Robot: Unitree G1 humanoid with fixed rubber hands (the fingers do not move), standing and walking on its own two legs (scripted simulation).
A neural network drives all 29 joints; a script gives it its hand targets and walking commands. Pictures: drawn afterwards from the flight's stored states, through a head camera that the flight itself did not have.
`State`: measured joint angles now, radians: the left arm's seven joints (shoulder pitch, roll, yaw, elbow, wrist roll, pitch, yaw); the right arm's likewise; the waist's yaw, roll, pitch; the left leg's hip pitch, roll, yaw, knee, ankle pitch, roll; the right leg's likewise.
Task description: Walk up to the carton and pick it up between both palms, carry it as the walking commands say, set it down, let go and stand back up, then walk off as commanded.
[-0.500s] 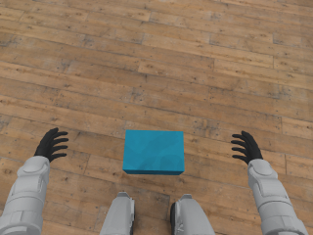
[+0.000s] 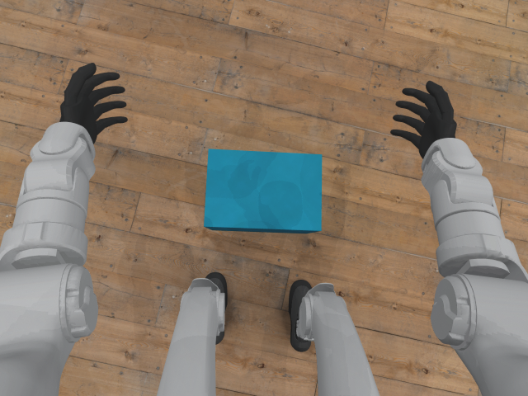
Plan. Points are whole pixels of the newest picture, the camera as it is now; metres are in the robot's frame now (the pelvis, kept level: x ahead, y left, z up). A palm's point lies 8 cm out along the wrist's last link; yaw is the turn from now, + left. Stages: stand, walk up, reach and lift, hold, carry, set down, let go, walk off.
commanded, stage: reach and lift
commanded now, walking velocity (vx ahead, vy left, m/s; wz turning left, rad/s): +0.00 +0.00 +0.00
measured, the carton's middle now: (262, 195) +0.46 +0.00 -0.54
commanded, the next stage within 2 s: none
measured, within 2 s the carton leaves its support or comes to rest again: neither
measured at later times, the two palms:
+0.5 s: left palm (119, 143) +0.49 +0.26 -0.18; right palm (399, 153) +0.49 -0.23 -0.18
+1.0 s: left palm (145, 166) +0.48 +0.26 -0.33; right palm (364, 174) +0.49 -0.22 -0.34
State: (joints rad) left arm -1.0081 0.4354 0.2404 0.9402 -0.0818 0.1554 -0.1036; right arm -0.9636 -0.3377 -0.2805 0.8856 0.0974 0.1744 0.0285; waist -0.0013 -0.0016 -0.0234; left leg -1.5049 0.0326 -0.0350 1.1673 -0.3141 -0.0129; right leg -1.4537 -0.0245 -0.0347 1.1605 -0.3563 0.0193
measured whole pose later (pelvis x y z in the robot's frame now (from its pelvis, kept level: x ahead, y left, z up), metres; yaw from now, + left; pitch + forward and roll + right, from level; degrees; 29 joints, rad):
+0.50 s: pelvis +0.00 +0.00 -0.07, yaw -1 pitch +48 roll -2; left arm -1.02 0.39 0.31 0.88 -0.05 0.13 -0.09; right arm -1.00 -0.34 -0.33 0.87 0.07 0.13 0.06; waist 0.01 -0.01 -0.12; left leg -1.88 0.03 -0.01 1.44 -0.40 0.00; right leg -1.84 -0.03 0.01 1.45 -0.45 0.03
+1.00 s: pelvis -0.03 +0.00 -0.20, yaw -1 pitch +45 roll -2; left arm -1.20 0.49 0.24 0.99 -0.18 0.11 -0.07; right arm -1.16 -0.39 -0.21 0.90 0.17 0.14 -0.04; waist 0.02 0.00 0.09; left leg -2.21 0.03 -0.04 1.90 -0.47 -0.02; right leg -2.17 -0.01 0.00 1.92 -0.53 0.02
